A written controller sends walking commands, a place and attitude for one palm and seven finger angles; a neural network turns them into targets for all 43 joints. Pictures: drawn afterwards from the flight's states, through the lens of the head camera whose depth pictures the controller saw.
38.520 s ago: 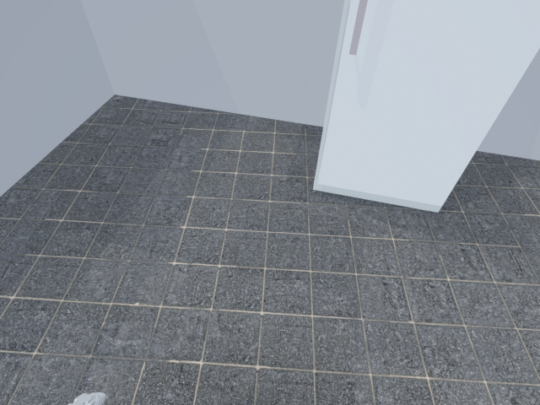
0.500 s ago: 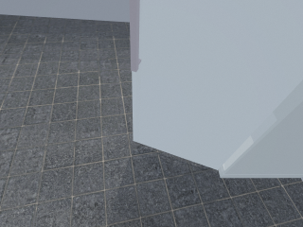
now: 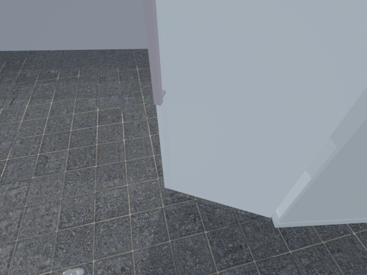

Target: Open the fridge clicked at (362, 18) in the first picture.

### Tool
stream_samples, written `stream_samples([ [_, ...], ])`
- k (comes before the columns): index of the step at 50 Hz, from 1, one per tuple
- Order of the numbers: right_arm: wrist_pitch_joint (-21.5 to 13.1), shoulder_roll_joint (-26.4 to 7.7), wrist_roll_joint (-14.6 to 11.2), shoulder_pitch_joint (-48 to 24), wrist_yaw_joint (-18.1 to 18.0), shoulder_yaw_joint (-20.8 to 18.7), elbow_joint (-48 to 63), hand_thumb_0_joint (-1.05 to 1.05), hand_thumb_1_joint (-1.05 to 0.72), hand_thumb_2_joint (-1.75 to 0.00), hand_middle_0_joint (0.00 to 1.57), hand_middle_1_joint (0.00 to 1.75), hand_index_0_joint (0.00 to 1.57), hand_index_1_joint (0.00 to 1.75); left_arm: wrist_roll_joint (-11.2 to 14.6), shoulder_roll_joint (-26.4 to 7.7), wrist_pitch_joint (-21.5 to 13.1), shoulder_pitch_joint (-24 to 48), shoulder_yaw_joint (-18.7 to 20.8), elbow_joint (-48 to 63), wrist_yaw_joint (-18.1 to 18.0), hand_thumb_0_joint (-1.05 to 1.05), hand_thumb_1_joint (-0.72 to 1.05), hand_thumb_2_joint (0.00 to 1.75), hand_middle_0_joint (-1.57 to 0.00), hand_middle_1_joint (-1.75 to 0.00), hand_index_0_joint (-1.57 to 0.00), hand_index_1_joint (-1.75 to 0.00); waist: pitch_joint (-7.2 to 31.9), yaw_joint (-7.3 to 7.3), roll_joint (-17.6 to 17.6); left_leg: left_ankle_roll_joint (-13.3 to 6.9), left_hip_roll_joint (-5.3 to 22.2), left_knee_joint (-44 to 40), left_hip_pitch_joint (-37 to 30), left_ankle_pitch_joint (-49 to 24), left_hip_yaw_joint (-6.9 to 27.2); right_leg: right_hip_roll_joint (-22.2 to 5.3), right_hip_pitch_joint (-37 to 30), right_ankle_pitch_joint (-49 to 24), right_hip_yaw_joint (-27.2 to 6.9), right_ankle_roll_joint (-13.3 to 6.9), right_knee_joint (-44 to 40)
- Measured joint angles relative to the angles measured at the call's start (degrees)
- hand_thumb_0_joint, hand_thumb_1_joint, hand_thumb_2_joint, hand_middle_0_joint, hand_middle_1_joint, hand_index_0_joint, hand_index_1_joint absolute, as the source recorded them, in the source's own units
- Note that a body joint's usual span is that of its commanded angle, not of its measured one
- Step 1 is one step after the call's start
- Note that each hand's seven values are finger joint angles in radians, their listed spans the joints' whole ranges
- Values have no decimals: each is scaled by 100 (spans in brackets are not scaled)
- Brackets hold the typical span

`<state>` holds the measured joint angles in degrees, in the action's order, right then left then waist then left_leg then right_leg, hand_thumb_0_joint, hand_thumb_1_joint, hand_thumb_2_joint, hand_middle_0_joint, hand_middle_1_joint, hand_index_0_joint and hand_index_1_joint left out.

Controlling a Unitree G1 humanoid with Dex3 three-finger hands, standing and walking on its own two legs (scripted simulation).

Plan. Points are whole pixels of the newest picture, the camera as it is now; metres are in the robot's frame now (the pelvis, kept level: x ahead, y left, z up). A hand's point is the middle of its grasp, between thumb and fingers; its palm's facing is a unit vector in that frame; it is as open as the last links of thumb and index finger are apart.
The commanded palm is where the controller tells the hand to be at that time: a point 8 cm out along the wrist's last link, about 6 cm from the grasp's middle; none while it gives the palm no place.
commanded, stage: let the arm hang, fingers relaxed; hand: left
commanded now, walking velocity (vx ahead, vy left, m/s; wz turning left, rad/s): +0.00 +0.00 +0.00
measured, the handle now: (155, 28) +0.66 +0.11 +0.24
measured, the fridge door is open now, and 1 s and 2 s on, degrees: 69 69 69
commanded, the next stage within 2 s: look to check the result in 0.12 s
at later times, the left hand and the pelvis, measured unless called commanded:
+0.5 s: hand out of the picture +0.10 +0.23 -0.16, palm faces -0.03 -0.94 -0.33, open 7.4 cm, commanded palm none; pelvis +0.03 -0.01 +0.00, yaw +0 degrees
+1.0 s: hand out of the picture +0.12 +0.21 -0.15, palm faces -0.03 -0.94 -0.33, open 7.4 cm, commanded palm none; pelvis +0.03 -0.03 +0.00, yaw +0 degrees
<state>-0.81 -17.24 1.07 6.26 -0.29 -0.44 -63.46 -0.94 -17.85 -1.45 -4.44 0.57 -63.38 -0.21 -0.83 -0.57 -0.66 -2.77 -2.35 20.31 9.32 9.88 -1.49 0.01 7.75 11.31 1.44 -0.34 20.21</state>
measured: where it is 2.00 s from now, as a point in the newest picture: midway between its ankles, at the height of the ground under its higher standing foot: outside the picture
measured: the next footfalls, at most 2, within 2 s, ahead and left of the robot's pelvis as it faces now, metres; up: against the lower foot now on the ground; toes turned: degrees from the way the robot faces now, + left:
none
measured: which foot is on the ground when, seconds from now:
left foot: down 0.00-1.00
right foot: down 0.00-1.00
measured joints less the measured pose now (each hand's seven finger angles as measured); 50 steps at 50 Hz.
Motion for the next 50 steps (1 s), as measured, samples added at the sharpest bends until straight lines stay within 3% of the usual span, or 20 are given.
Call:
stream_samples([
  [13, 20, -236, -10, -103, 5, 27, -72, 0, -91, -89, 20, 30, 20, 30, 17, -89, 15, -5, -34, -61, 22, 0, 90, 90, -21, -30, -21, -30, -107, -26, 75, 65, 48, -227, -191, 0, 8, 55, -194, -16, -4, -50, -247],
  [50, 54, -123, -26, -4, -40, 40, -139, 0, -91, -89, 21, 30, 20, 30, 39, -30, -1, -106, -13, -123, -30, 0, 90, 90, -21, -30, -21, -30, -123, -10, 41, 222, 193, -341, -445, 92, 30, 205, -466, 38, 1, -197, -425],
])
